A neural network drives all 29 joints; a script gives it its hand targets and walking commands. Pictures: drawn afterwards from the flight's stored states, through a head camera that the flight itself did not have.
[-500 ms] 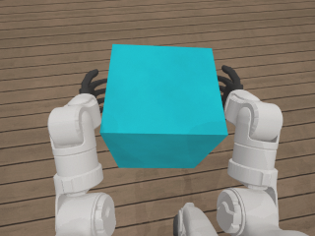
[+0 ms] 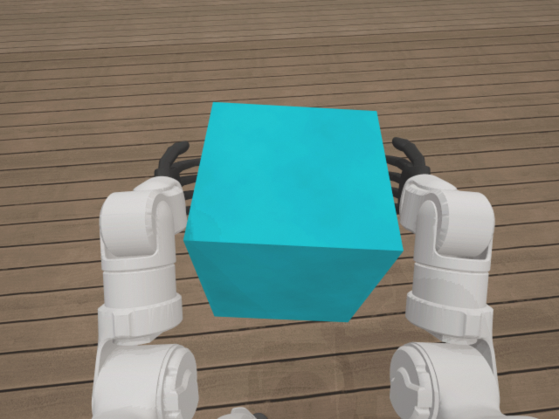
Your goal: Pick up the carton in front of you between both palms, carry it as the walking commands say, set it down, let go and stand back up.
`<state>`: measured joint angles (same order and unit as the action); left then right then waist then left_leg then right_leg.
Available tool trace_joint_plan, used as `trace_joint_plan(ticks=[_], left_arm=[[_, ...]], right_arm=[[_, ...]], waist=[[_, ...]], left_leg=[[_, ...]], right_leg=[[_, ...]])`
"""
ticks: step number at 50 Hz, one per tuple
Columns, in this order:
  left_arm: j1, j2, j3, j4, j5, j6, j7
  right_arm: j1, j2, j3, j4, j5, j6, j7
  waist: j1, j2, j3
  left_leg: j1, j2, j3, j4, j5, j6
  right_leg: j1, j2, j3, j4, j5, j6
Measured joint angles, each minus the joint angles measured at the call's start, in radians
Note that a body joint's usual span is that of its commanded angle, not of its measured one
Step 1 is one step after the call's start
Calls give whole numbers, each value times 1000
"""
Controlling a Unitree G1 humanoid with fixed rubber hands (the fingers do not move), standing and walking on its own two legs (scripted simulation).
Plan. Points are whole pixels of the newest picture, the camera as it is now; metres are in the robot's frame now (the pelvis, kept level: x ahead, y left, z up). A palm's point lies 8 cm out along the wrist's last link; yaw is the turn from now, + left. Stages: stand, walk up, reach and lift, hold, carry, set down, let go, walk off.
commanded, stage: carry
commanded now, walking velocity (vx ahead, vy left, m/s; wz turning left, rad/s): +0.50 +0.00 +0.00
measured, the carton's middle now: (287, 223) +0.38 +0.02 +0.10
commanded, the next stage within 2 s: none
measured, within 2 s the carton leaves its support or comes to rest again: neither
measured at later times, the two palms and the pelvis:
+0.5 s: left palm (223, 74) +0.63 +0.14 +0.19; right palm (395, 72) +0.65 -0.16 +0.19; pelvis +0.27 -0.02 +0.02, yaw +2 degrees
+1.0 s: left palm (236, 11) +0.92 +0.15 +0.19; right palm (368, 11) +0.91 -0.15 +0.20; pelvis +0.55 +0.01 +0.05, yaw +1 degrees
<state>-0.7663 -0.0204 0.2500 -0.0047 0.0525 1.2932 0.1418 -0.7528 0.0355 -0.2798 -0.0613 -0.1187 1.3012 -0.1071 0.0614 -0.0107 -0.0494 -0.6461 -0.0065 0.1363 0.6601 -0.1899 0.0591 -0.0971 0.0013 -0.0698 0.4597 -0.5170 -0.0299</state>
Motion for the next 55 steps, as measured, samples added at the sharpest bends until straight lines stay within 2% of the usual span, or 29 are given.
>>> trace_joint_plan(ticks=[2, 5, 7, 11, 16, 19, 22, 24, 25, 28, 29, 31, 36, 40, 43, 45, 46, 47, 49, 51, 53, 55], left_arm=[[0, 26, -8, 66, -5, 2, -25], [11, 38, -18, 121, -6, 3, -33], [19, 24, -20, 102, 9, 16, -32], [11, -1, -1, -3, 26, 33, -18], [13, -17, 17, -106, 32, 30, -11], [22, -16, 23, -101, 30, 36, -12], [28, -5, 17, -46, 27, 42, -15], [13, 0, 3, 12, 28, 36, -16], [5, -2, -9, 42, 31, 24, -16], [8, -7, -37, 93, 39, 11, -15], [19, -4, -43, 93, 35, 13, -14], [39, 3, -56, 78, 16, 18, -2], [39, 1, -36, 7, -21, 9, 17], [21, -9, -10, -39, -24, 7, 21], [3, -9, -8, -23, -20, 11, 20], [-5, 1, -15, 16, -12, 14, 13], [-6, 12, -18, 41, -7, 15, 6], [-4, 27, -18, 68, -6, 13, -3], [7, 46, -15, 114, -13, 11, -10], [19, 38, -15, 126, -5, 20, -10], [22, 26, -16, 95, 8, 34, -10], [15, 17, -8, 36, 16, 41, -8]], right_arm=[[-8, -6, 18, 88, -6, -14, 5], [-9, -25, 46, 159, 16, -14, 11], [7, -42, 57, 146, 46, -6, 5], [-3, -50, 41, 77, 103, -11, -17], [-26, -21, 3, 6, 106, -25, -23], [-30, -9, -1, 20, 92, -17, -22], [-24, -13, 13, 69, 72, -8, -14], [-24, -33, 20, 101, 66, -2, -6], [-23, -48, 20, 114, 68, -3, -1], [-16, -65, 10, 153, 77, -5, 4], [-15, -61, 7, 160, 73, -3, 4], [-15, -46, 7, 154, 56, 3, -3], [-11, -23, -5, 59, 38, 11, -3], [-10, -10, -9, -7, 32, 9, -3], [-10, -16, -8, -5, 34, 12, -2], [-16, -24, -3, 37, 35, 12, -2], [-22, -24, 3, 73, 31, 5, -2], [-28, -20, 15, 113, 24, -6, -2], [-31, -18, 37, 182, 15, -20, -1], [-5, -27, 56, 193, 28, -17, -1], [16, -38, 63, 155, 58, -10, -10], [12, -42, 56, 103, 88, -8, -25]], waist=[[-47, -26, -5], [-107, -1, 25], [-128, 9, 52], [-137, 10, 91], [-134, 7, 83], [-121, 9, 44], [-106, 17, -6], [-83, 30, -25], [-66, 43, -22], [-13, 29, 2], [-1, 24, 10], [16, 17, 28], [26, 24, 56], [20, 24, 38], [10, 14, -1], [-8, 3, -31], [-26, -8, -38], [-47, -25, -36], [-90, -15, -22], [-119, -4, 3], [-133, -3, 35], [-137, -5, 64]], left_leg=[[51, -29, 24, 1, -34, 34], [106, -33, 13, 10, -103, 60], [162, -35, 7, -41, -104, 54], [247, -31, 6, -120, -118, 54], [334, -23, -20, -171, -167, 38], [392, -15, -36, -192, -211, 18], [448, 0, -53, -186, -275, -7], [448, 22, -65, -82, -339, -21], [410, 42, -73, 35, -330, -26], [228, 5, -132, 476, -307, -25], [172, -2, -133, 566, -294, -23], [73, 1, -127, 632, -256, -21], [-90, 38, -108, 532, -184, -25], [-118, 53, -88, 329, -121, -32], [-78, 46, -54, 150, -66, -25], [-11, 21, -18, 21, -40, -9], [25, 6, -3, -15, -9, 7], [40, -8, 9, 6, -29, 18], [68, -12, 4, 34, -99, 30], [122, -16, -9, -2, -124, 32], [180, -16, -15, -56, -122, 24], [226, -14, -17, -96, -129, 23]], right_leg=[[-53, -34, 9, 231, -3, 2], [-271, 6, 76, 738, 33, -6], [-390, 1, 79, 869, 87, -14], [-567, -36, 65, 825, 145, -21], [-641, -54, 41, 609, 178, -10], [-616, -53, 15, 440, 222, -9], [-539, -35, -27, 256, 253, -16], [-465, -9, -61, 157, 294, -31], [-456, 1, -72, 182, 274, -34], [-409, 8, -67, 200, 189, -38], [-384, 10, -60, 179, 183, -37], [-336, 11, -50, 133, 181, -34], [-225, 9, -39, 53, 148, -31], [-136, 5, -24, 1, 104, -17], [-71, -6, -12, -18, 52, 5], [-40, -22, -8, 20, -1, 18], [-49, -37, -4, 96, -29, 20], [-88, -59, 5, 224, -14, 20], [-223, -28, 59, 570, 11, 20], [-355, -4, 72, 815, 39, 7], [-463, -8, 66, 880, 85, 1], [-548, -23, 56, 842, 108, -5]])
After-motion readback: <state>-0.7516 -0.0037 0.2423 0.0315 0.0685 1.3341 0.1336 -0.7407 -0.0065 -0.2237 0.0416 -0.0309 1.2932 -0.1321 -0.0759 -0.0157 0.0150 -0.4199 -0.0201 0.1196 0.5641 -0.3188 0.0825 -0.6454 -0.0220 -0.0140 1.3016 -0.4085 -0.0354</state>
